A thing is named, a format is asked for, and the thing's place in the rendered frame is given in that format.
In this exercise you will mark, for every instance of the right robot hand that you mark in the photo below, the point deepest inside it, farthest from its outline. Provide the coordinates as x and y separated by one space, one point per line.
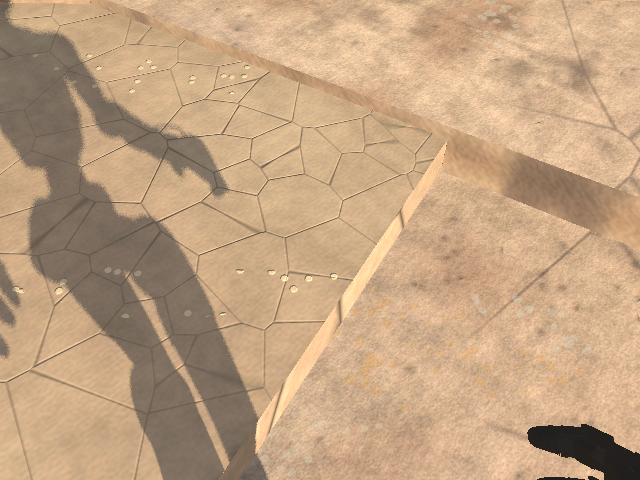
590 447

